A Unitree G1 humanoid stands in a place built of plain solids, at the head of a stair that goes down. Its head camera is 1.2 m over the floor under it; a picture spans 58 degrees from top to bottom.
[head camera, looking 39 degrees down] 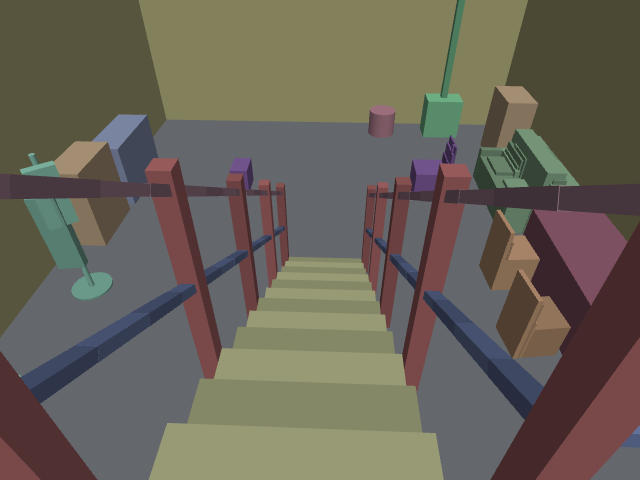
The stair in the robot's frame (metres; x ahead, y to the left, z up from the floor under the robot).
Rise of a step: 0.19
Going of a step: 0.30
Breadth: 0.90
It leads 2 degrees to the right of straight ahead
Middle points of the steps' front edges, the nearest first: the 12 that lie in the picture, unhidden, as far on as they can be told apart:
0.73 0.07 -0.19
1.02 0.05 -0.39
1.32 0.04 -0.58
1.62 0.03 -0.77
1.92 0.02 -0.97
2.22 0.01 -1.16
2.52 0.00 -1.36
2.82 -0.02 -1.55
3.11 -0.03 -1.74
3.41 -0.04 -1.94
3.71 -0.05 -2.13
4.01 -0.06 -2.33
